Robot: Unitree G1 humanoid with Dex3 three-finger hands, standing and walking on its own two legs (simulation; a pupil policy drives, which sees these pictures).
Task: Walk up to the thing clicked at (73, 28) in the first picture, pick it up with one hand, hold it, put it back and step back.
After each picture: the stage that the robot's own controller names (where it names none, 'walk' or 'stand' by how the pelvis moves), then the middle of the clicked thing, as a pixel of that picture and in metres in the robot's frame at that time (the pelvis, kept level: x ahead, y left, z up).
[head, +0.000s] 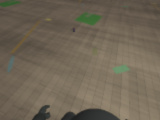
stand; (73, 29) +2.23 +0.51 -0.72
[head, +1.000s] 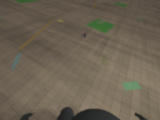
walk; (84, 34) +2.13 +0.22 -0.69
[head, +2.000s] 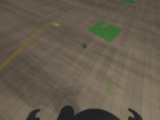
walk; (85, 45) +1.47 +0.07 -0.70
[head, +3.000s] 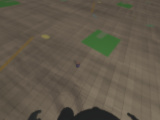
walk; (78, 64) +0.96 +0.14 -0.71
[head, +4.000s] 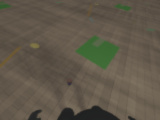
walk; (69, 82) +0.59 +0.21 -0.71
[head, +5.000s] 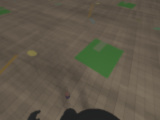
walk; (67, 95) +0.38 +0.23 -0.71
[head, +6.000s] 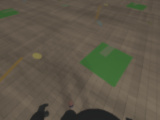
stand; (70, 104) +0.27 +0.18 -0.72
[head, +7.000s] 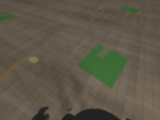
stand; (69, 107) +0.26 +0.19 -0.73
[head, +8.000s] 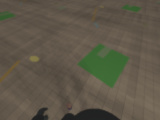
stand; (69, 106) +0.26 +0.19 -0.73
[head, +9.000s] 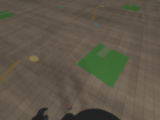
stand; (69, 106) +0.25 +0.19 -0.73
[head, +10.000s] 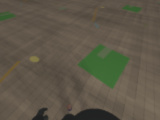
stand; (69, 107) +0.25 +0.19 -0.73
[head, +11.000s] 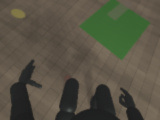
go down; (67, 78) +0.31 +0.19 -0.45
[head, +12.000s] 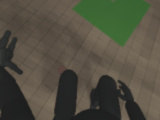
go down; (62, 70) +0.34 +0.21 -0.31
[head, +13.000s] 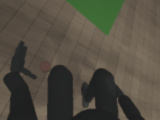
close in; (45, 67) +0.32 +0.24 -0.23
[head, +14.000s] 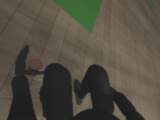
close; (34, 66) +0.33 +0.24 -0.21
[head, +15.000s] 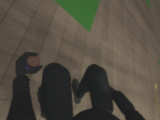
close; (32, 64) +0.34 +0.25 -0.21
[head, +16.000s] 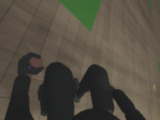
lift; (34, 65) +0.32 +0.24 -0.22
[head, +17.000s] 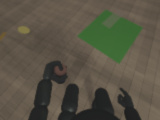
lift; (60, 74) +0.30 +0.19 +0.00
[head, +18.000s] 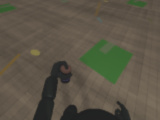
hold; (65, 74) +0.31 +0.17 +0.03
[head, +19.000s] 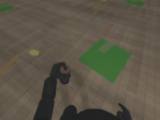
hold; (65, 75) +0.31 +0.17 +0.01
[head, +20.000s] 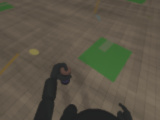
hold; (65, 75) +0.31 +0.17 +0.01
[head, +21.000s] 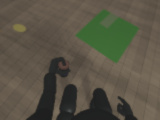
crouch; (63, 69) +0.35 +0.18 -0.06
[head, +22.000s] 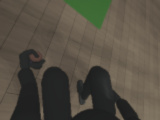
lower; (36, 61) +0.37 +0.25 -0.21
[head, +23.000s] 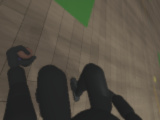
lower; (25, 57) +0.39 +0.26 -0.22
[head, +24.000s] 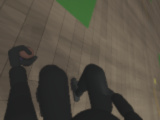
lower; (26, 57) +0.38 +0.27 -0.22
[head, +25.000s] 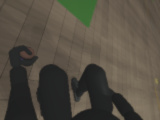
lower; (27, 57) +0.38 +0.27 -0.22
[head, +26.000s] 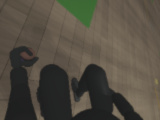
loosen; (28, 58) +0.37 +0.27 -0.22
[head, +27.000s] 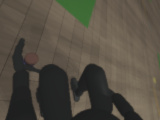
withdraw; (29, 61) +0.36 +0.25 -0.22
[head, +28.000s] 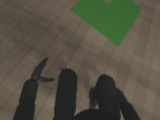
walk; (62, 66) +0.38 +0.22 -0.31
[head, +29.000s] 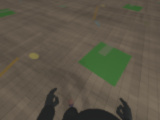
stand; (70, 102) +0.31 +0.16 -0.65
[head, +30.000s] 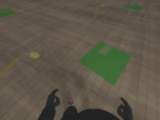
stand; (70, 100) +0.33 +0.17 -0.66
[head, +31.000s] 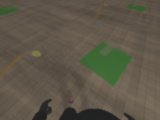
stand; (71, 100) +0.32 +0.17 -0.69
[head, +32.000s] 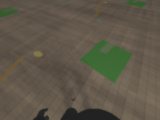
walk; (73, 97) +0.35 +0.17 -0.71
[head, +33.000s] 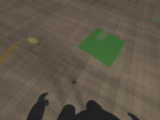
walk; (74, 80) +0.51 +0.10 -0.71
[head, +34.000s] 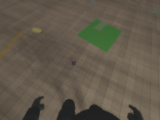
walk; (73, 61) +0.81 +0.22 -0.70
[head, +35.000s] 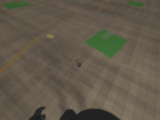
stand; (79, 63) +0.96 +0.17 -0.71
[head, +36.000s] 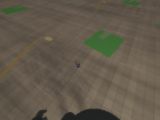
stand; (78, 64) +0.97 +0.19 -0.72
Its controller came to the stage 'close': yes
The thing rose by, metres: 0.71
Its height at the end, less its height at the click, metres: +0.00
